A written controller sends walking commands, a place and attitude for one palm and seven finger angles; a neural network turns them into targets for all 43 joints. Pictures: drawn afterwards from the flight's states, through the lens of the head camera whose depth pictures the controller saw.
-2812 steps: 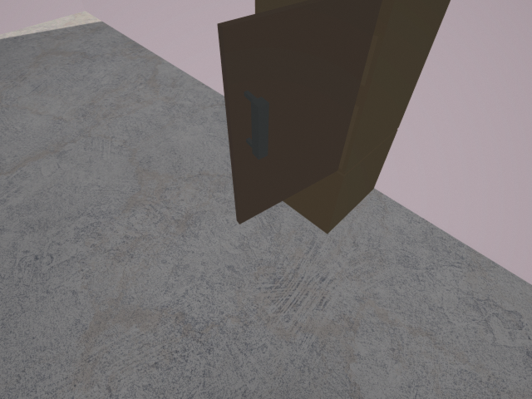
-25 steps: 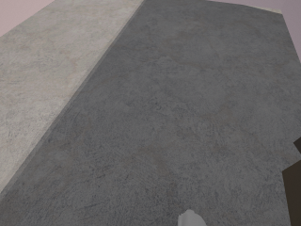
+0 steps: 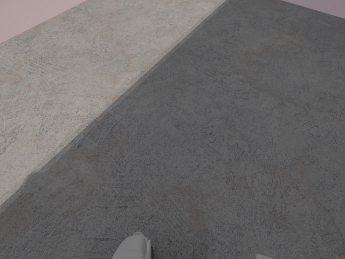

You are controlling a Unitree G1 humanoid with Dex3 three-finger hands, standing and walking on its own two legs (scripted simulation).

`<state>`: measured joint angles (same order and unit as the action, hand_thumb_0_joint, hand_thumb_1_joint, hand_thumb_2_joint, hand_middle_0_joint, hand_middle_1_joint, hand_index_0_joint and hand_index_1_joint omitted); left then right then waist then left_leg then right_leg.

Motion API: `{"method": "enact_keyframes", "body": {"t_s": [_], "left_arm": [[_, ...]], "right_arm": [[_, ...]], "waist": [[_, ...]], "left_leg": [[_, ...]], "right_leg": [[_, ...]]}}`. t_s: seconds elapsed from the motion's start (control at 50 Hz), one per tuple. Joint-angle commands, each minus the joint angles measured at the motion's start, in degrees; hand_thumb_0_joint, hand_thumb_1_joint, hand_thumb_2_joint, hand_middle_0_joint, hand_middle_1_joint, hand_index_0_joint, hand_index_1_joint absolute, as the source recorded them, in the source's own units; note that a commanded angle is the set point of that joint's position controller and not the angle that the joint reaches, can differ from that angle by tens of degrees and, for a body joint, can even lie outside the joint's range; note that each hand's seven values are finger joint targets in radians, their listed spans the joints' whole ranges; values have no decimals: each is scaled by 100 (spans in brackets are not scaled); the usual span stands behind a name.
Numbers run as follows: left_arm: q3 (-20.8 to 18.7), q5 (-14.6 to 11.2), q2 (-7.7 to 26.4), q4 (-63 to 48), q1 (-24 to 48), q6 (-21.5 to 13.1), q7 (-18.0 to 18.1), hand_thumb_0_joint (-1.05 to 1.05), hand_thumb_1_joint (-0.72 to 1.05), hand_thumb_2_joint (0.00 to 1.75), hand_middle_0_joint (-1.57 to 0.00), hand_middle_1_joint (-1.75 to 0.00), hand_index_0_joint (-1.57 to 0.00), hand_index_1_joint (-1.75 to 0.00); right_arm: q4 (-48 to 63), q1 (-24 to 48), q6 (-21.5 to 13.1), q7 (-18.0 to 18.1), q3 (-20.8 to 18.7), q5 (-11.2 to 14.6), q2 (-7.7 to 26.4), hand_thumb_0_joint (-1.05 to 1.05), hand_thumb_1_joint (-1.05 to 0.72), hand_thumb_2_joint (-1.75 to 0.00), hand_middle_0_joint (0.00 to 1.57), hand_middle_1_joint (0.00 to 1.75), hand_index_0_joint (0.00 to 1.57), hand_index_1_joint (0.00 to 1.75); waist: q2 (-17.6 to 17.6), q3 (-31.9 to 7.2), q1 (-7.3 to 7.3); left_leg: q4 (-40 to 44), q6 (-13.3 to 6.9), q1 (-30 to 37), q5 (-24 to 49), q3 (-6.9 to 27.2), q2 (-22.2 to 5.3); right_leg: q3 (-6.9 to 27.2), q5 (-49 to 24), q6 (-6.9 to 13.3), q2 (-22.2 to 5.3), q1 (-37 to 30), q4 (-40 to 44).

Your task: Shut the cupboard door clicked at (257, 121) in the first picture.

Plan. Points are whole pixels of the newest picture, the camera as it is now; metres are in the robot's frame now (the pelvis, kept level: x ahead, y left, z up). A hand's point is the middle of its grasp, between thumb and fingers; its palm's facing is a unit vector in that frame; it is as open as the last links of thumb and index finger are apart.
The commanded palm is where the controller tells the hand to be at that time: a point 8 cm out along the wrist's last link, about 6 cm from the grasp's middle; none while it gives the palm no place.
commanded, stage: turn to face it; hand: left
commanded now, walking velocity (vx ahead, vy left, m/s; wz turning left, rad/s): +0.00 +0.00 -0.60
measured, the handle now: out of the picture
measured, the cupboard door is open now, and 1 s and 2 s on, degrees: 23 23 23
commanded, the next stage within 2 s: none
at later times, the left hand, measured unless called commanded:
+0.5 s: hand (103, 256) +0.13 +0.19 -0.17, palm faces -0.10 -0.96 -0.25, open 7.3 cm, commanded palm none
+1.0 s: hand (119, 189) +0.30 +0.18 -0.15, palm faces -0.43 -0.87 -0.24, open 7.3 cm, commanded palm none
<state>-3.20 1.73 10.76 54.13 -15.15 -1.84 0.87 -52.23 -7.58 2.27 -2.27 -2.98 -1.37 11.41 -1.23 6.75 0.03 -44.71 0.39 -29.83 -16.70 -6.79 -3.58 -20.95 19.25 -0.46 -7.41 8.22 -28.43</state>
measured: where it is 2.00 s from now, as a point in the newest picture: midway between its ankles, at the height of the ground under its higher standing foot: outside the picture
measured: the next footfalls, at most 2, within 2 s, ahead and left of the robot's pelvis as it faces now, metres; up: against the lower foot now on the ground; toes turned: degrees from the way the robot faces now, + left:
left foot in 0.06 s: +0.13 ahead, +0.11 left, +0.00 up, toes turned +7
right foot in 0.42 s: +0.09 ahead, -0.12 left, +0.00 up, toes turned -13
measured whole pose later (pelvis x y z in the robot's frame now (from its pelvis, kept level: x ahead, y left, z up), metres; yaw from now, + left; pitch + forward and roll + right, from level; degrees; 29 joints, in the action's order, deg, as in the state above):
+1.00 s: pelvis +0.10 +0.03 +0.00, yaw -29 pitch +0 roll -2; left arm -5.6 1.2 16.2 49.7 -6.9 4.7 -2.0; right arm -51.2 -12.2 1.0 1.7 -0.9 -1.9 11.4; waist -0.1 5.6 0.3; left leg -29.4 0.1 -13.7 -15.7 -9.1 -6.9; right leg -2.4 26.2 -2.8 -0.5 25.3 -54.7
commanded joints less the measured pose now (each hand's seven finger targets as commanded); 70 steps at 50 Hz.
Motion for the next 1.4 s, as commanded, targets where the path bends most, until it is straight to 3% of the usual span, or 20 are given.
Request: {"method": "enact_keyframes", "body": {"t_s": [0.0, 0.04, 0.06, 0.14, 0.36, 0.42, 0.44, 0.54, 0.7, 0.72, 0.76, 0.78, 0.86, 1.0, 1.06, 1.08, 1.1, 1.12, 1.22, 1.38], "left_arm": [[-287, -37, 1109, -364, -218, -28, 52, 0, 90, 90, -20, -30, -20, -30], [-37, -126, 496, -528, -484, 76, 59, 0, 90, 90, -20, -30, -20, -30], [-22, -88, 531, -610, -301, 129, 123, 0, 90, 90, -20, -30, -20, -30], [0, -74, 364, 6, -333, 277, 58, 0, 90, 90, -20, -30, -20, -30], [-217, 1, 345, -133, -537, 405, -144, 0, 90, 90, -20, -30, -20, -30], [-361, 62, 1257, -198, -651, 263, -80, 0, 90, 90, -20, -30, -20, -30], [-365, 22, 1292, -180, -813, 255, -9, 0, 90, 90, -20, -30, -20, -30], [-367, -4, 991, -357, -152, 255, 77, 0, 90, 90, -20, -30, -20, -30], [-416, -26, 1252, -507, 407, 386, -16, 0, 90, 90, -20, -30, -20, -30], [-376, -76, 1077, -571, 501, 412, -32, 0, 90, 90, -20, -30, -20, -30], [-269, -99, 718, -829, 416, 423, -130, 0, 90, 90, -20, -30, -20, -30], [-301, -20, 888, -790, 600, 468, -146, 0, 90, 90, -20, -30, -20, -30], [-304, -52, 774, -760, 704, 543, -298, 0, 90, 90, -20, -30, -20, -30], [-195, -51, 628, -982, 1027, 488, -329, 0, 90, 90, -20, -30, -20, -30], [-234, -45, 807, -854, 490, 417, -295, 0, 90, 90, -20, -30, -20, -30], [-293, -15, 1158, -733, 136, 363, -252, 0, 90, 90, -20, -30, -20, -30], [-406, 31, 1742, -666, -93, 298, -172, 0, 90, 90, -20, -30, -20, -30], [-385, -59, 1897, -609, -332, 315, -121, 0, 90, 90, -20, -30, -20, -30], [-295, -44, 1334, -904, 646, 311, -6, 0, 90, 90, -20, -30, -20, -30], [-375, 8, 1460, -845, 645, 377, -68, 0, 90, 90, -20, -30, -20, -30]], "right_arm": [[306, -711, -194, 23, -61, -34, 520, 0, -90, -90, 20, 30, 20, 30], [110, -1516, -262, 190, -204, -39, 1491, 0, -90, -90, 20, 30, 20, 30], [114, -1448, -238, 264, -145, -7, 1486, 0, -90, -90, 20, 30, 20, 30], [164, -264, -327, 448, 90, -13, 745, 0, -90, -90, 20, 30, 20, 30], [81, 178, -73, 382, -203, 20, 995, 0, -90, -90, 20, 30, 20, 30], [366, 225, -49, 321, -131, 91, 335, 0, -90, -90, 20, 30, 20, 30], [485, 415, 16, 349, -117, 64, 366, 0, -90, -90, 20, 30, 20, 30], [329, 197, -76, 376, -102, 75, 443, 0, -90, -90, 20, 30, 20, 30], [305, -551, -167, 446, -61, 121, 528, 0, -90, -90, 20, 30, 20, 30], [238, -790, -232, 462, -81, 101, 717, 0, -90, -90, 20, 30, 20, 30], [373, -1012, -247, 494, -211, -23, 1585, 0, -90, -90, 20, 30, 20, 30], [357, -959, -258, 501, -177, -65, 1494, 0, -90, -90, 20, 30, 20, 30], [546, -323, -243, 506, -97, -75, 1181, 0, -90, -90, 20, 30, 20, 30], [326, -776, -199, 420, -231, -52, 1357, 0, -90, -90, 20, 30, 20, 30], [375, -562, -163, 369, -276, 0, 1401, 0, -90, -90, 20, 30, 20, 30], [430, -528, -157, 329, -268, 48, 1251, 0, -90, -90, 20, 30, 20, 30], [690, -351, -141, 305, -150, 72, 764, 0, -90, -90, 20, 30, 20, 30], [806, -148, -53, 353, -90, 64, 888, 0, -90, -90, 20, 30, 20, 30], [524, -327, -24, 352, -95, 53, 801, 0, -90, -90, 20, 30, 20, 30], [599, -488, -109, 382, -85, 108, 688, 0, -90, -90, 20, 30, 20, 30]], "waist": [[-322, -1110, -333], [2069, -1944, -511], [1024, -1786, -494], [901, -1116, -18], [752, -699, 214], [-1419, -543, 359], [-1368, -685, 469], [-611, -1177, 182], [-598, -1002, -112], [-173, -1067, -219], [1959, -1073, -240], [1474, -908, -269], [1054, -581, 26], [1352, -954, -227], [1041, -1062, 92], [249, -1176, 259], [-1594, -1104, 403], [-1261, -1060, 538], [-804, -1054, -10], [-738, -984, -47]], "left_leg": [[1456, -166, 1905, 1097, -37, 248], [1970, -1312, 3629, 5224, 2592, -2097], [1938, -1428, 3157, 4818, 2280, -2218], [2574, -943, 2183, 2639, 1283, -1566], [1984, -601, 1483, 413, 159, -1494], [-520, 154, 145, -1678, -464, 79], [-1381, 171, -98, -1947, 213, 112], [-1664, 309, -317, -891, 708, 13], [1408, 300, 1492, 101, 516, 259], [2234, 239, 2263, 589, 704, -7], [2900, -860, 2585, 1708, 2809, -2322], [2939, -1025, 2099, 1535, 2684, -2344], [2554, -840, 2021, 2420, 1121, -1600], [2067, -740, 2516, 2983, 411, -1675], [1298, -319, 1949, 2296, 54, -1526], [548, -2, 1277, 1377, -214, -1215], [-708, 356, -320, -1601, -539, -320], [-1639, 363, -465, -2008, 204, -162], [-1955, 487, -311, -727, 625, -234], [363, 381, 839, -617, 489, 161]], "right_leg": [[563, -3647, 266, -1298, -21, -962], [1075, 2149, -248, 102, 1925, -3321], [1719, 2105, -104, 148, 1792, -3552], [2226, 841, -128, 107, 1638, -3073], [1534, -528, -54, 603, 727, -661], [4244, -2809, 948, -1126, 232, 1037], [4642, -3076, 1303, -1308, 152, 1173], [3727, -3551, 1192, -673, -586, 538], [3870, -2750, 807, -244, 542, 111], [3639, -2115, 527, 108, 1126, -248], [2271, 1674, -46, 1070, 2304, -2440], [2467, 1608, -76, 882, 2235, -3342], [2146, 858, -243, 593, 2274, -3590], [1603, 566, -126, 738, 1430, -1562], [1520, -729, 23, 773, 212, 77], [2099, -1529, 211, 279, -616, 610], [3978, -3198, 795, -1171, -1344, 877], [4229, -3887, 1280, -1574, -835, 810], [3333, -3328, 1094, -611, -305, 587], [4029, -2379, 1055, -427, 416, 459]]}}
